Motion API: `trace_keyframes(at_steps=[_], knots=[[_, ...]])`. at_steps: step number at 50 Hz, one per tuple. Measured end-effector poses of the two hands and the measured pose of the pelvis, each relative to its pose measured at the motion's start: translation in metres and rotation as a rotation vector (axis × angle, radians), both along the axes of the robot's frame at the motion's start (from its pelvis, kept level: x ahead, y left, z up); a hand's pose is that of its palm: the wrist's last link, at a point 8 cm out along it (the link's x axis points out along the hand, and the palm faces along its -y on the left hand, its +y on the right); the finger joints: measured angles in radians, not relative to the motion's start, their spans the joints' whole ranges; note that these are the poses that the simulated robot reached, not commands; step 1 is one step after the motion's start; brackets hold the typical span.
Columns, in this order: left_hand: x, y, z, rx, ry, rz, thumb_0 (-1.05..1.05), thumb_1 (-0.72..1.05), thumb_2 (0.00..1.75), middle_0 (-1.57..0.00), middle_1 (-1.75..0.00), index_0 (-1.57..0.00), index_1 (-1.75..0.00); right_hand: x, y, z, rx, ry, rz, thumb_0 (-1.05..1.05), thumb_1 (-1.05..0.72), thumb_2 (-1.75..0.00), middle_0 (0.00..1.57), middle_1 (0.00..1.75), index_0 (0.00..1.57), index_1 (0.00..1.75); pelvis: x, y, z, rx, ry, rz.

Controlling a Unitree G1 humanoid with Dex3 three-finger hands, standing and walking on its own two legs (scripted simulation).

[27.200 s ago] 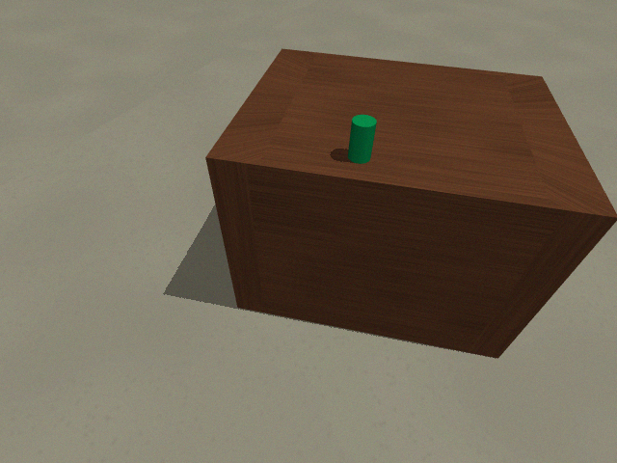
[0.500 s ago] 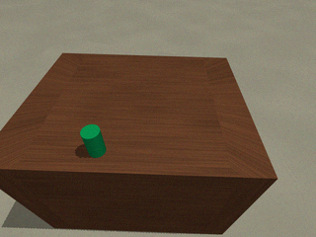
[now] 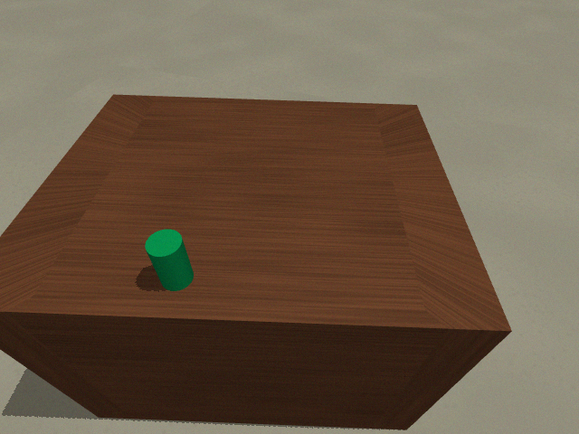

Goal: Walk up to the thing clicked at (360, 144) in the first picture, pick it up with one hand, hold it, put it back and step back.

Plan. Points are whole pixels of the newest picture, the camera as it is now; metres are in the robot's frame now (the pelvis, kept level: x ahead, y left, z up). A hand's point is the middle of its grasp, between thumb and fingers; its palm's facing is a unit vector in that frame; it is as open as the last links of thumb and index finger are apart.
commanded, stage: stand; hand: left
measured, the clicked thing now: (171, 261) +0.42 +0.22 -0.03
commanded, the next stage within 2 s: step back in 1.86 s
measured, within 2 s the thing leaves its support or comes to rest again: neither
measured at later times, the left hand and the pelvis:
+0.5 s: hand out of the picture +0.07 +0.25 -0.15, palm faces -0.01 -0.94 -0.35, open 7.4 cm; pelvis +0.00 +0.00 +0.00, yaw +0 degrees
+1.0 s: hand out of the picture +0.06 +0.25 -0.16, palm faces -0.02 -0.94 -0.34, open 7.4 cm; pelvis +0.00 +0.00 +0.00, yaw +0 degrees
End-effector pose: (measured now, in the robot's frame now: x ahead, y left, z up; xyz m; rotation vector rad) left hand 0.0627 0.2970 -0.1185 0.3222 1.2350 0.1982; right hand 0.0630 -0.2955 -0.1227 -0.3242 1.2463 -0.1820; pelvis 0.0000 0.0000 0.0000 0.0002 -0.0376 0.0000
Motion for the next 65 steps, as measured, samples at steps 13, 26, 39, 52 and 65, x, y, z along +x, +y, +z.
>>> trace_keyframes(at_steps=[13,26,39,52,65], knots=[[0.004,0.001,0.002,0.004,-0.004,0.006,0.01,0.9,0.9,-0.2,-0.3,-0.2,-0.3,0.01,0.001,0.0,0.0,-0.015,0.006,0.0,-0.91,-0.9,0.21,0.3,0.21,0.3,0.004,0.0,0.0,0.001,-0.002,0.002],[0.002,0.0,0.002,0.004,-0.013,0.01,0.01,0.9,0.9,-0.2,-0.3,-0.2,-0.3,0.011,-0.001,0.001,0.0,-0.026,0.008,0.0,-0.91,-0.9,0.21,0.3,0.21,0.3,0.002,-0.002,0.0,0.001,-0.007,0.005],[-0.006,-0.002,0.0,-0.001,0.007,0.015,0.01,0.9,0.9,-0.2,-0.3,-0.2,-0.3,0.002,-0.003,0.0,-0.002,0.0,0.002,0.0,-0.91,-0.9,0.21,0.3,0.21,0.3,0.0,-0.003,0.0,0.0,-0.005,0.006],[-0.004,-0.002,-0.001,-0.002,0.009,0.012,0.01,0.9,0.9,-0.2,-0.3,-0.2,-0.3,0.003,-0.002,0.0,-0.001,0.003,0.0,0.0,-0.91,-0.9,0.21,0.3,0.21,0.3,0.003,-0.002,0.0,-0.002,-0.001,0.005],[0.004,0.0,-0.001,-0.003,-0.007,0.01,0.01,0.9,0.9,-0.2,-0.3,-0.2,-0.3,0.012,0.0,0.002,-0.004,-0.017,0.007,0.0,-0.91,-0.9,0.21,0.3,0.21,0.3,0.006,0.0,0.0,-0.001,-0.003,0.003]])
